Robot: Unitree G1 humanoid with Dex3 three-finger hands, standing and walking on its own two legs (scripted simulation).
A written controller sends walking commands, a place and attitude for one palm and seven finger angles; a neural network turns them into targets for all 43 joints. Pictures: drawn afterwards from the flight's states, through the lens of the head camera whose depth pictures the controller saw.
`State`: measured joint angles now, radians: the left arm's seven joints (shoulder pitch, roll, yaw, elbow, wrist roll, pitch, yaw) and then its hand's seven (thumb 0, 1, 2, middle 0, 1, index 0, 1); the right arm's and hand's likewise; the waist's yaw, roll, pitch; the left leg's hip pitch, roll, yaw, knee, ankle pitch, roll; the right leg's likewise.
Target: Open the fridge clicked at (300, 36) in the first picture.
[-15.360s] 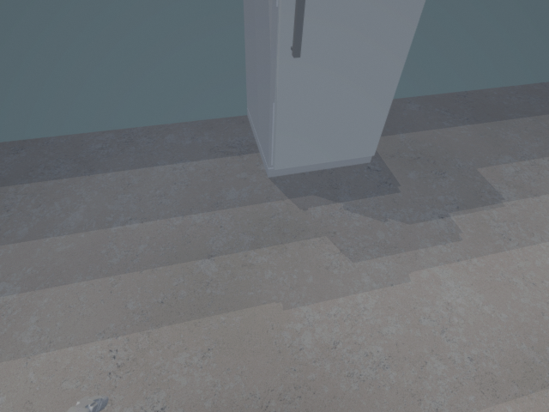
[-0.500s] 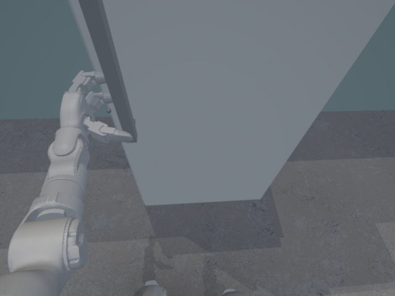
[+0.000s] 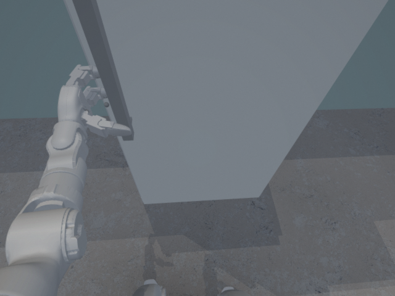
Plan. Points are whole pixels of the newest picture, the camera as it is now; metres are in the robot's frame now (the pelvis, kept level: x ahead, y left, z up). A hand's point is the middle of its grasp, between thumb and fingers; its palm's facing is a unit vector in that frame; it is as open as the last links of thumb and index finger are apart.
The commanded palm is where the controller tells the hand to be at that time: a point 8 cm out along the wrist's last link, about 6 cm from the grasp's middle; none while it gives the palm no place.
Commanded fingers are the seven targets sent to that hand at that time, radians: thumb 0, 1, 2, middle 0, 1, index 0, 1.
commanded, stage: feel for the door with the fingertips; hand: left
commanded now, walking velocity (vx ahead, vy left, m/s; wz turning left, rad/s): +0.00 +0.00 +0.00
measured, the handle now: (106, 55) +0.52 +0.16 +0.19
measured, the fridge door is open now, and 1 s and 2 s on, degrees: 0 0 0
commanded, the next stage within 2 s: slide the fingers in behind the handle in 0.02 s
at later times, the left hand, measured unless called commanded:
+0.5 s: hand (105, 106) +0.47 +0.17 +0.10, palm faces +0.03 -1.00 +0.01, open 13.9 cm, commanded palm +0.44 +0.22 +0.10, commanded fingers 0.00 -0.50 0.30 -0.30 -1.20 -0.30 -1.20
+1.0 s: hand (119, 105) +0.47 +0.15 +0.10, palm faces +0.04 -1.00 +0.00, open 14.0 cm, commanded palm +0.45 +0.20 +0.10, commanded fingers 0.00 -0.50 0.30 -0.30 -1.20 -0.30 -1.20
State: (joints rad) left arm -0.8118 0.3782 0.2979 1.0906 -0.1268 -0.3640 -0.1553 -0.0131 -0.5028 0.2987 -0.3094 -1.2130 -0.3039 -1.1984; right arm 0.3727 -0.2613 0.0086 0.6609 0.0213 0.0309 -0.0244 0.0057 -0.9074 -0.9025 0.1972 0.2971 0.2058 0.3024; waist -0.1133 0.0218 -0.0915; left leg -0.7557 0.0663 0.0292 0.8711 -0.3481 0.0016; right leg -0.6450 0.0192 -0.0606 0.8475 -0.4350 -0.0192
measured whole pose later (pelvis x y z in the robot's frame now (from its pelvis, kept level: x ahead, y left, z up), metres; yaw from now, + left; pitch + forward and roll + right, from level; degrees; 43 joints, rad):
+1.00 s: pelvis +0.00 +0.01 +0.00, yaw +0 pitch +13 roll -2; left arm -0.80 0.29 0.25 1.06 -0.11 -0.38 -0.07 -0.01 -0.50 0.30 -0.32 -1.22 -0.31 -1.20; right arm 0.36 -0.25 0.01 0.66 0.01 0.03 0.00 0.01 -0.91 -0.90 0.20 0.30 0.21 0.30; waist -0.10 0.03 -0.10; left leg -0.75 0.06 0.04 0.88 -0.36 0.01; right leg -0.64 0.01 -0.05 0.85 -0.44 -0.01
